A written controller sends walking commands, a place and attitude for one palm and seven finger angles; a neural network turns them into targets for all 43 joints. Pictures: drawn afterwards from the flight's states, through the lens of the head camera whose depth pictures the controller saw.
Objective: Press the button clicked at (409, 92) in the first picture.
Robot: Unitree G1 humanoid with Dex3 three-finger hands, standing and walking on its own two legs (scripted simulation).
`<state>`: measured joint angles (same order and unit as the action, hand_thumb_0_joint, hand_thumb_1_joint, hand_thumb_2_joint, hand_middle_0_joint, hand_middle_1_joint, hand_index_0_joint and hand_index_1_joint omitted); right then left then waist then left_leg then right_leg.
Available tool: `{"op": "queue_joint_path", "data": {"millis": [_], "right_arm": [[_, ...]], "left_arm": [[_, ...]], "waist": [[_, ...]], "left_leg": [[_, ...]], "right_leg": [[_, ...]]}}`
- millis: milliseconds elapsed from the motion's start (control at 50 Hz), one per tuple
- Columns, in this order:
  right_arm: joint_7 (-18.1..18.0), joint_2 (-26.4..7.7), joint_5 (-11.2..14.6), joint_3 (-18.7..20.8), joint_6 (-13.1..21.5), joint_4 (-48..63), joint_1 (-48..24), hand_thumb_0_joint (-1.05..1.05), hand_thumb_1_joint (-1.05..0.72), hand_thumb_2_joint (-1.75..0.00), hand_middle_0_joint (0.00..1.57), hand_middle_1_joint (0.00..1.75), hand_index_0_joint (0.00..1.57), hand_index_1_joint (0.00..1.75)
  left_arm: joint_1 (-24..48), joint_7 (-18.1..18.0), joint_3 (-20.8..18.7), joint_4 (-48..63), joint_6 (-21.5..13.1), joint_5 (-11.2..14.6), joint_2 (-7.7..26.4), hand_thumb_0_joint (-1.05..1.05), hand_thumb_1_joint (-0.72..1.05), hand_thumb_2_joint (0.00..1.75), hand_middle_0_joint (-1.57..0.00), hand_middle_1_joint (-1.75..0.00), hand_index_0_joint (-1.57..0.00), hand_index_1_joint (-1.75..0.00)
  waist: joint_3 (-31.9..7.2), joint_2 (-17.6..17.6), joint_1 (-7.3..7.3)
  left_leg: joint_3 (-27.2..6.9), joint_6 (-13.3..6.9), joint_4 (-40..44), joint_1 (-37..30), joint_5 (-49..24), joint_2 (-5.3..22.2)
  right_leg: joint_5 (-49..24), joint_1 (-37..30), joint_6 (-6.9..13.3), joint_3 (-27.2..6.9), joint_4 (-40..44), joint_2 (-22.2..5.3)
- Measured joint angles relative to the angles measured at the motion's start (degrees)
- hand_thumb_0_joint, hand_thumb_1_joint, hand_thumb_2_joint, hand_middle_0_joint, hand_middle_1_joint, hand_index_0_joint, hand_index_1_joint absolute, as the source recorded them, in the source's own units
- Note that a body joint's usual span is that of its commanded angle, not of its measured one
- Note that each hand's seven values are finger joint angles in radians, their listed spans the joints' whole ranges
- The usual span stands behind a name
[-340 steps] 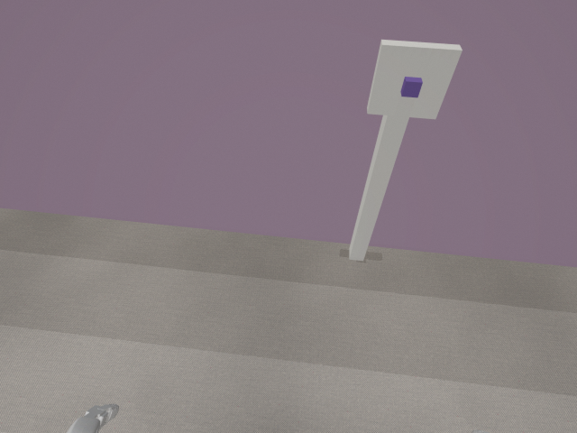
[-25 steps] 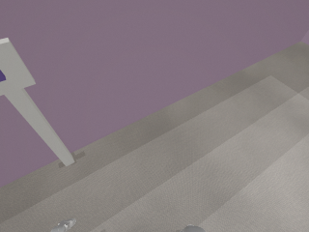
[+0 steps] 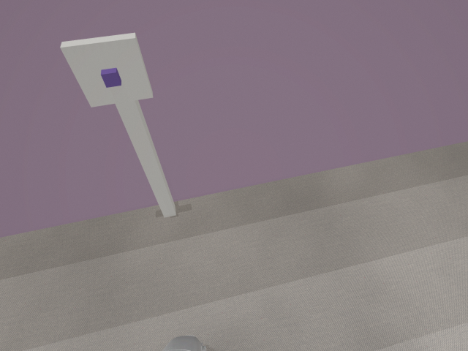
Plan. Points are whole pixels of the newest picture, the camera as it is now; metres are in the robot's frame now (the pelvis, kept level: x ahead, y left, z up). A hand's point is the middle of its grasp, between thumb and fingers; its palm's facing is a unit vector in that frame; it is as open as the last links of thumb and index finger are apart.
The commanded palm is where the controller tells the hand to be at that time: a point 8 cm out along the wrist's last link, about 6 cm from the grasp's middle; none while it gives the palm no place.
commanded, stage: turn to face it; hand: left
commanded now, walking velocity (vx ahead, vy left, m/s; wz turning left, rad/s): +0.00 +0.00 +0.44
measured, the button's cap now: (111, 77) +0.74 +0.37 +0.04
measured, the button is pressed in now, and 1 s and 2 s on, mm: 0 0 0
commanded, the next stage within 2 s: take the last steps up to it in 0.50 s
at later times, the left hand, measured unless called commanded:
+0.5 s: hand out of the picture +0.03 +0.26 -0.16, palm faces +0.21 -0.95 -0.24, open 7.4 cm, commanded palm none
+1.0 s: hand out of the picture -0.10 +0.15 -0.16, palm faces +0.37 -0.91 -0.20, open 7.3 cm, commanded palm none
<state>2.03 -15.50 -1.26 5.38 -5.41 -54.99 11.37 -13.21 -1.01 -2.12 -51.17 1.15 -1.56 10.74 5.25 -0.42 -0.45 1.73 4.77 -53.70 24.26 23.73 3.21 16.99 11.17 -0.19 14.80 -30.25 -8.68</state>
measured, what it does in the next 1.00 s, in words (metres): steps on the spot, turning left: left foot, then right foot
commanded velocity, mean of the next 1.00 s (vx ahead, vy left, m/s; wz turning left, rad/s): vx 0.13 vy -0.03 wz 0.16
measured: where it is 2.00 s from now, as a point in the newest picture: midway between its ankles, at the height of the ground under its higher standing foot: (223, 313)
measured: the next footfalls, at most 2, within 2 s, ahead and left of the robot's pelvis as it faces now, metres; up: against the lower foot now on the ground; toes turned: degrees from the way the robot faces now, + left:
left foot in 0.10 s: +0.04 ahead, +0.14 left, +0.00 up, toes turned +9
right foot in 0.62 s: +0.04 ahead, -0.08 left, +0.00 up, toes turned +8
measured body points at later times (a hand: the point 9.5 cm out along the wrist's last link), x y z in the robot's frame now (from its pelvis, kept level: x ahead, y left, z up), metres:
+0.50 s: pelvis -0.01 +0.05 +0.00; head +0.00 +0.05 +0.45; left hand +0.02 +0.31 -0.14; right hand +0.10 -0.18 -0.14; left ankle +0.00 +0.13 -0.74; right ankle +0.01 -0.10 -0.69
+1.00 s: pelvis +0.01 +0.01 +0.01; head +0.01 -0.01 +0.46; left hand -0.11 +0.20 -0.14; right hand +0.08 -0.22 -0.16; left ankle -0.02 +0.17 -0.68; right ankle +0.00 -0.08 -0.74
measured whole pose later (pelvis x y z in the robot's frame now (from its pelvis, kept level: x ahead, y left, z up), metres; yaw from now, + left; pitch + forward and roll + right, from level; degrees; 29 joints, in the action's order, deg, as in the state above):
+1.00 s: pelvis +0.01 +0.01 +0.01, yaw +16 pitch -1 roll +0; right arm 1.1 -12.3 -2.2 4.7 -2.4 -62.2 17.3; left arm -25.7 -0.8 -1.6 -63.3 -2.5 -1.5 6.5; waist -1.0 -2.5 1.3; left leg 1.5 2.1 -52.5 25.8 15.8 6.1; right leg 14.0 3.4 2.1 8.5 -18.1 -0.7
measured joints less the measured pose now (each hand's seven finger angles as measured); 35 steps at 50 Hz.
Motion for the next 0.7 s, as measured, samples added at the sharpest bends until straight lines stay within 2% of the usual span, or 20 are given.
{"op": "queue_joint_path", "data": {"millis": [60, 100, 120, 140, 180, 240, 300, 380, 460, 560, 620, 660, 700], "right_arm": [[-0.2, 0.3, 0.2, -0.5, 0.9, 1.0, -1.9, 0.01, -0.91, -0.9, 0.19, 0.3, 0.2, 0.3], [-0.2, 0.3, 0.3, -0.9, 2.0, 2.2, -2.5, 0.01, -0.91, -0.9, 0.19, 0.3, 0.2, 0.3], [-0.3, 0.6, 0.2, -1.0, 2.8, 2.5, -3.1, 0.01, -0.91, -0.9, 0.19, 0.3, 0.2, 0.3], [-0.4, 1.1, 0.2, -1.2, 3.3, 2.7, -3.7, 0.0, -0.91, -0.9, 0.19, 0.3, 0.2, 0.3], [-0.8, 1.9, 0.1, -1.9, 4.0, 3.3, -4.1, 0.0, -0.91, -0.9, 0.19, 0.3, 0.2, 0.3], [-1.7, 2.7, 0.0, -2.6, 4.3, 3.6, -4.0, 0.0, -0.9, -0.9, 0.19, 0.3, 0.2, 0.3], [-2.2, 3.5, 0.1, -3.2, 4.6, 3.3, -3.5, 0.0, -0.9, -0.9, 0.2, 0.3, 0.2, 0.3], [-2.3, 4.7, 0.1, -3.7, 4.6, 2.6, -2.1, 0.0, -0.9, -0.9, 0.2, 0.3, 0.2, 0.3], [-2.3, 5.5, -0.1, -3.7, 4.2, 1.5, -0.3, 0.0, -0.9, -0.9, 0.2, 0.3, 0.2, 0.3], [-2.3, 5.0, -0.4, -3.0, 3.7, -0.1, 1.9, 0.0, -0.91, -0.9, 0.2, 0.3, 0.2, 0.3], [-2.2, 4.4, -0.2, -2.6, 3.3, -1.2, 3.3, 0.0, -0.91, -0.9, 0.2, 0.3, 0.2, 0.3], [-2.3, 3.5, 0.2, -2.2, 3.0, -2.4, 3.9, 0.0, -0.91, -0.9, 0.2, 0.3, 0.2, 0.3], [-2.1, 3.2, -0.1, -1.8, 2.2, -3.2, 5.1, 0.0, -0.91, -0.9, 0.2, 0.3, 0.2, 0.3]], "left_arm": [[-1.0, 0.1, -0.7, -1.0, 0.3, -0.2, 1.4, 0.01, 0.91, 0.89, -0.2, -0.3, -0.2, -0.3], [-2.1, 0.2, -1.2, -1.6, 0.7, 0.1, 2.4, 0.01, 0.91, 0.89, -0.2, -0.3, -0.2, -0.3], [-2.3, 0.3, -1.5, -2.0, 1.0, 0.4, 3.2, 0.01, 0.91, 0.89, -0.2, -0.3, -0.2, -0.3], [-2.2, 0.1, -1.8, -2.5, 1.7, 0.5, 4.0, 0.01, 0.91, 0.89, -0.2, -0.3, -0.2, -0.3], [-2.1, -0.1, -2.2, -3.4, 2.9, 0.5, 4.8, 0.01, 0.91, 0.89, -0.2, -0.3, -0.2, -0.3], [-1.5, 0.1, -2.3, -4.4, 3.3, 0.5, 4.9, 0.01, 0.91, 0.89, -0.2, -0.3, -0.2, -0.3], [-0.6, 0.4, -2.1, -4.2, 2.7, 0.5, 4.5, 0.01, 0.91, 0.89, -0.2, -0.3, -0.2, -0.3], [0.7, 0.3, -1.8, -3.6, 2.4, 0.6, 3.7, 0.01, 0.91, 0.89, -0.2, -0.3, -0.2, -0.3], [1.9, 0.1, -1.5, -3.1, 2.4, 0.7, 2.5, 0.01, 0.91, 0.89, -0.2, -0.3, -0.2, -0.3], [3.3, 0.0, -0.9, -2.7, 2.0, 0.9, 0.6, 0.01, 0.91, 0.89, -0.2, -0.3, -0.2, -0.3], [3.5, -0.2, -0.4, -2.3, 0.9, 1.1, -0.3, 0.01, 0.91, 0.89, -0.2, -0.3, -0.2, -0.3], [3.3, -0.4, 0.0, -2.9, -0.2, 0.8, -1.6, 0.01, 0.91, 0.89, -0.2, -0.3, -0.2, -0.3], [2.0, -0.1, 0.6, -3.2, -0.6, 0.6, -2.3, 0.01, 0.91, 0.89, -0.2, -0.3, -0.2, -0.3]], "waist": [[0.4, 1.3, 1.22], [0.0, 1.6, 1.59], [0.1, 2.6, 1.67], [0.3, 3.5, 1.98], [0.1, 3.9, 2.5], [-0.8, 2.9, 2.24], [-1.2, 2.2, 2.01], [-2.0, 1.5, 1.54], [-2.6, 0.8, 0.62], [-2.9, -0.5, -0.98], [-3.4, -1.1, -1.25], [-3.3, -2.9, -1.2], [-4.2, -3.3, -1.11]], "left_leg": [[2.0, -0.9, 8.6, -3.6, 0.3, -0.5], [2.9, -1.8, 17.7, -7.5, -5.6, -1.0], [3.0, -3.1, 18.2, -7.4, -6.8, -1.8], [3.1, -4.7, 17.0, -6.8, -6.1, -2.5], [2.9, -6.8, 16.6, -6.9, -4.7, -2.6], [1.8, -7.5, 20.1, -8.4, -6.3, -2.8], [0.9, -8.0, 24.2, -10.2, -8.9, -3.6], [-0.2, -8.4, 27.4, -11.4, -11.0, -4.7], [-1.2, -8.3, 28.2, -11.4, -11.9, -5.5], [-2.4, -7.5, 27.1, -9.9, -12.3, -6.2], [-3.1, -6.4, 25.0, -8.0, -11.9, -6.7], [-4.2, -5.4, 21.1, -6.4, -8.0, -6.1], [-4.0, -4.8, 13.0, -3.7, -0.8, -6.1]], "right_leg": [[1.1, 1.3, -1.2, 1.4, -2.7, -1.5], [2.8, 2.8, -2.4, 2.4, -6.2, -2.5], [4.4, 4.4, -2.9, 1.2, -9.8, -3.3], [8.8, 6.5, -3.4, -1.8, -14.5, -2.9], [13.9, 10.5, -3.6, -6.3, -24.3, -0.8], [10.9, 14.5, -3.9, -9.5, -32.9, 1.4], [6.7, 16.3, -4.4, -11.4, -35.0, 2.2], [4.7, 15.9, -4.9, -12.6, -32.2, 2.8], [6.3, 13.4, -4.7, -12.9, -25.8, 3.7], [7.5, 8.5, -3.7, -12.7, -15.0, 5.5], [1.5, 3.6, -2.9, -12.1, -4.1, 6.4], [0.9, 1.8, 0.3, -10.8, -1.0, 7.5], [0.3, 1.0, 2.0, -9.8, 0.0, 7.3]]}}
